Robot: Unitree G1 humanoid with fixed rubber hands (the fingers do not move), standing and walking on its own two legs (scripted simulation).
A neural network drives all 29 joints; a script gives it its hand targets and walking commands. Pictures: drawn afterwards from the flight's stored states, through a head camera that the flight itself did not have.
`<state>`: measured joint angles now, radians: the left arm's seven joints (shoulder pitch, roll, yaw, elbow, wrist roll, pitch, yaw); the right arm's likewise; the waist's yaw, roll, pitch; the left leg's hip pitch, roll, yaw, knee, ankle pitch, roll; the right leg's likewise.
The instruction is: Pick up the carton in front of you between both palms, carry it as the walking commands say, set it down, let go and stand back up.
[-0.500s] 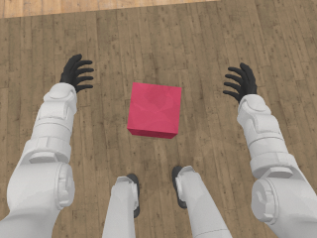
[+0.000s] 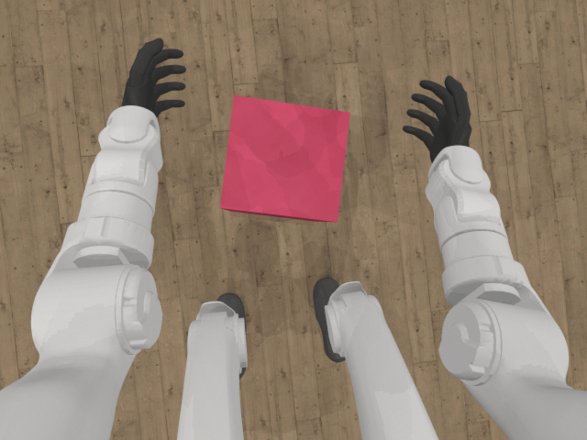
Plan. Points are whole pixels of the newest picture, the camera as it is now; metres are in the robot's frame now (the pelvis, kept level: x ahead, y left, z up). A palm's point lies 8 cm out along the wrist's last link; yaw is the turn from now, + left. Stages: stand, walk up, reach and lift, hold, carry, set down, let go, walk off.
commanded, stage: reach and lift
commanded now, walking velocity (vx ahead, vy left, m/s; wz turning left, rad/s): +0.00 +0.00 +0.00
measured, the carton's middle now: (281, 169) +0.48 -0.03 -0.46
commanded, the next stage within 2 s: none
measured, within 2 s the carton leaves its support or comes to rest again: leaves its support in 1.38 s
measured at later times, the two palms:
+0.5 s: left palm (183, 149) +0.51 +0.15 -0.36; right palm (384, 171) +0.44 -0.22 -0.35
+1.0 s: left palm (197, 152) +0.51 +0.13 -0.39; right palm (375, 173) +0.44 -0.21 -0.38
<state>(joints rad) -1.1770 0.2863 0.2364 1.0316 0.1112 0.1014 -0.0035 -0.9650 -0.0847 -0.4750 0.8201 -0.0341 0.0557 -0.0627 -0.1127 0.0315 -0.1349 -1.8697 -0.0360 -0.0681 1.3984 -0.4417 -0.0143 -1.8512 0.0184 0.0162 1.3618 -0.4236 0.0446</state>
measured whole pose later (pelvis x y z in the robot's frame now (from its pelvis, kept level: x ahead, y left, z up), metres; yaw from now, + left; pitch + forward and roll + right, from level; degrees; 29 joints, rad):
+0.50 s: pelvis -0.06 +0.00 -0.18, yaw -1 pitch +42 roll -3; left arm -1.51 0.46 -0.02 1.20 -0.17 0.10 0.06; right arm -1.31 -0.23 -0.27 1.02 0.18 0.06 -0.15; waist -0.11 -0.01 0.25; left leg -2.29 -0.05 -0.06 2.08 -0.53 -0.03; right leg -2.27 0.05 0.02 2.03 -0.50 0.07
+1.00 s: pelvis -0.05 +0.00 -0.21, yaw -2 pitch +39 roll -3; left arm -1.50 0.42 -0.08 1.22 -0.19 0.04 0.07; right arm -1.33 -0.22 -0.20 1.09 0.24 0.00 -0.16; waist -0.10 -0.02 0.31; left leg -2.30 -0.03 -0.06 2.19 -0.57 -0.02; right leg -2.29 0.04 0.01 2.13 -0.53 0.06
